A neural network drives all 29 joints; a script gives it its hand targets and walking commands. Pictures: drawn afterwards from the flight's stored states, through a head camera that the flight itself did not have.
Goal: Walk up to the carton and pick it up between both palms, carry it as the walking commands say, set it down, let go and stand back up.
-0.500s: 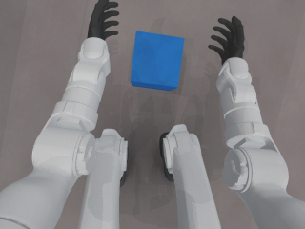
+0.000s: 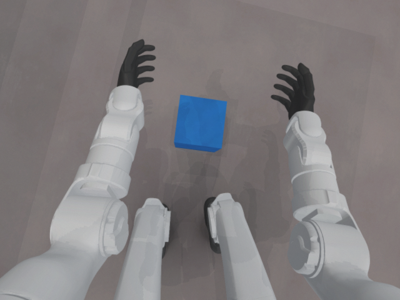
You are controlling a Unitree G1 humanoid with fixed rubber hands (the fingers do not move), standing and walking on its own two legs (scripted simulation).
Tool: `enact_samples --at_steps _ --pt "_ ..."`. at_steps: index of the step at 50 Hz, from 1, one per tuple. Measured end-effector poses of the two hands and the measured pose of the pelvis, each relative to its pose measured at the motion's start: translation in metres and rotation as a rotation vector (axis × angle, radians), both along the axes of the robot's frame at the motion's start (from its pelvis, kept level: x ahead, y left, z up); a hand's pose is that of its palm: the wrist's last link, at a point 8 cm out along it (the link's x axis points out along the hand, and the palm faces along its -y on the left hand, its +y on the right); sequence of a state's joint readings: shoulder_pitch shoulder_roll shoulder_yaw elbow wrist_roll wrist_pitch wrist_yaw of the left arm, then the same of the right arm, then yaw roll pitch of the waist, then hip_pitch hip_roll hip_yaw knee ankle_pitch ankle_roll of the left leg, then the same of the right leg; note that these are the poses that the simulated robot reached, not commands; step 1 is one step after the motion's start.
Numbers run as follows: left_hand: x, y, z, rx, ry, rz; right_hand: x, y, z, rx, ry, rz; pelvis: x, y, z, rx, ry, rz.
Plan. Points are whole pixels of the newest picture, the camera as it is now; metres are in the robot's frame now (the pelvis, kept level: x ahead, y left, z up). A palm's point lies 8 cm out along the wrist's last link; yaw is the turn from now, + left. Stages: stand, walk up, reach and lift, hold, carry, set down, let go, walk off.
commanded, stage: set down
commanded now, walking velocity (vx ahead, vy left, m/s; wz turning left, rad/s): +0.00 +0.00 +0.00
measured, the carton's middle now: (198, 126) +0.48 -0.05 -0.50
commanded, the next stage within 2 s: let go in 0.30 s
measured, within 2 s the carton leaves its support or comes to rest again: neither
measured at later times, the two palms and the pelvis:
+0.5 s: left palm (110, 91) +0.46 +0.12 -0.03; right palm (316, 108) +0.43 -0.21 -0.03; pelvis +0.02 -0.01 +0.10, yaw +1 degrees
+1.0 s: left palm out of the picture +0.32 +0.19 +0.09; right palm out of the picture +0.28 -0.24 +0.09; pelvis +0.10 -0.01 +0.18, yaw -1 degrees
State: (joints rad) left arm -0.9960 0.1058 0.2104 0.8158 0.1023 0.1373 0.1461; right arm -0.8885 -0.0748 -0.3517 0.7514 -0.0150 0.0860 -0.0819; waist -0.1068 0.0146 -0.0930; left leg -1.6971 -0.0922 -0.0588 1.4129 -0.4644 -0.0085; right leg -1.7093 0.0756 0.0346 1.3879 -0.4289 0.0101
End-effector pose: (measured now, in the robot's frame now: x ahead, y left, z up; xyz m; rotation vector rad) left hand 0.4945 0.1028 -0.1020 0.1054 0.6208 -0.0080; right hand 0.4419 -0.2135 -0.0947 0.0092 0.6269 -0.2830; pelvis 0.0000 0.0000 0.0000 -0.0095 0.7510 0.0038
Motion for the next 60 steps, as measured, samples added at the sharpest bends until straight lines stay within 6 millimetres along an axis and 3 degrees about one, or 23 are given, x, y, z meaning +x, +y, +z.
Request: enact_samples --at_steps 11,22,29,35,42,52,60 --pt "-0.005 0.002 0.064 0.014 0.016 -0.017 -0.006 0.0 0.062 -0.01 0.008 0.003 0.01 0.0 0.064 0.002 -0.049 0.001" --pt "-0.021 0.009 0.07 0.06 0.053 0.009 -0.008 0.007 0.065 -0.029 0.057 0.059 0.02 -0.005 0.091 0.004 -0.036 0.009" --pt "-0.067 0.024 0.082 0.132 0.09 0.042 -0.039 -0.001 0.079 -0.077 0.114 0.164 0.034 -0.011 0.11 0.015 -0.092 0.009" --pt "-0.105 0.035 0.116 0.131 0.114 0.042 -0.087 -0.023 0.118 -0.086 0.151 0.192 0.053 -0.016 0.134 0.018 -0.215 0.004" --pt "-0.127 0.053 0.158 0.114 0.113 0.02 -0.129 -0.038 0.163 -0.082 0.164 0.186 0.075 -0.018 0.157 0.016 -0.372 -0.015" --pt "-0.185 0.099 0.195 0.114 0.148 0.034 -0.165 -0.026 0.194 -0.075 0.178 0.209 0.099 -0.01 0.179 0.008 -0.583 -0.023" --pt "-0.223 0.129 0.21 0.103 0.164 0.054 -0.177 -0.017 0.209 -0.087 0.181 0.231 0.107 0.001 0.184 0.001 -0.713 -0.01"
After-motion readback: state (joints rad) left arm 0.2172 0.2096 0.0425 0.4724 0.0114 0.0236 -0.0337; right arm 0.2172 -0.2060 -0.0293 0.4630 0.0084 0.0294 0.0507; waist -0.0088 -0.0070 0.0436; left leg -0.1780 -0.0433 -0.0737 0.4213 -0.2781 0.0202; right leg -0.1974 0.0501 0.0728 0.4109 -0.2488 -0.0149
